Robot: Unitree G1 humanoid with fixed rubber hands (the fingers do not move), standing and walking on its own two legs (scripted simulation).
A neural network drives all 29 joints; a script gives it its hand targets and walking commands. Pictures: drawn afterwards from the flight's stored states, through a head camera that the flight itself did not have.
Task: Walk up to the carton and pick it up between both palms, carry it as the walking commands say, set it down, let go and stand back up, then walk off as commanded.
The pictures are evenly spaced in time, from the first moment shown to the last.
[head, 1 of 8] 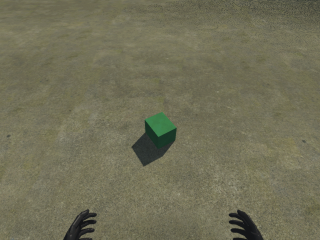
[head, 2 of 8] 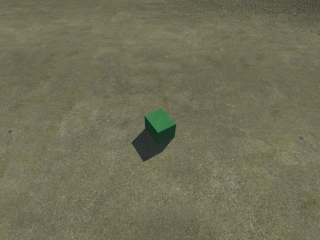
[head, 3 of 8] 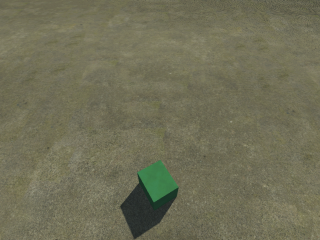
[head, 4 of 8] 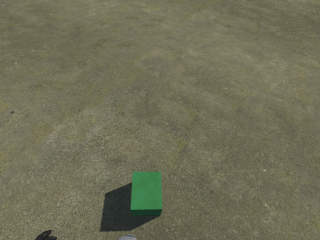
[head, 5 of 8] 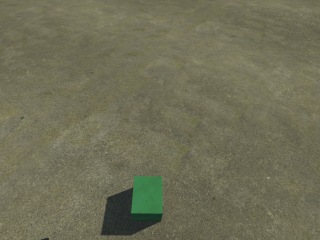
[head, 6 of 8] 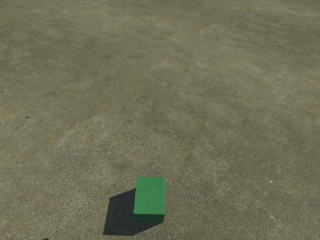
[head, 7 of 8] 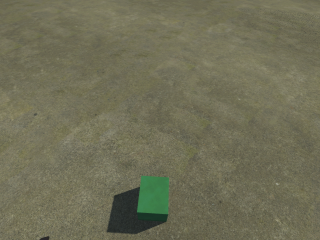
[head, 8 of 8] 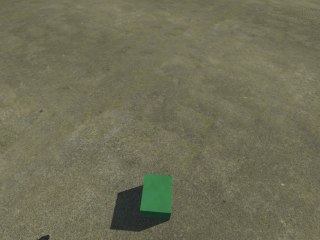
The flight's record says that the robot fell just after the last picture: no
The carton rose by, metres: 0.00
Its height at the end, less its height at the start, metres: +0.00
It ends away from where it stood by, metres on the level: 0.00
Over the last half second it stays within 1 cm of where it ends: yes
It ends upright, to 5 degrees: yes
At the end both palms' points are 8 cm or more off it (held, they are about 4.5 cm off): yes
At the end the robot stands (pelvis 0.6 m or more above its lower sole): yes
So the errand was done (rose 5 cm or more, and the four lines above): no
